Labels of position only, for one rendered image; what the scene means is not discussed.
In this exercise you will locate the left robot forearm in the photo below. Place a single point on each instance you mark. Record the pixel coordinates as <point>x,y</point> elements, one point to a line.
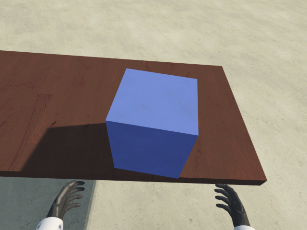
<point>51,223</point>

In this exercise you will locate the right robot hand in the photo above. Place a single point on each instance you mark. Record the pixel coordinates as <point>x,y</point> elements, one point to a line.
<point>235,207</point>

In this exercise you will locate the carton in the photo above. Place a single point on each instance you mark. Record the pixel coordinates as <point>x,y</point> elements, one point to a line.
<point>152,123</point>

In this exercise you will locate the table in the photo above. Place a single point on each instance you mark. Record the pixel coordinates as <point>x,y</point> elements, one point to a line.
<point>53,111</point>

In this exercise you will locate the left robot hand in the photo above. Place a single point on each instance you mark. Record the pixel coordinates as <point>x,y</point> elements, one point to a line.
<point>60,205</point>

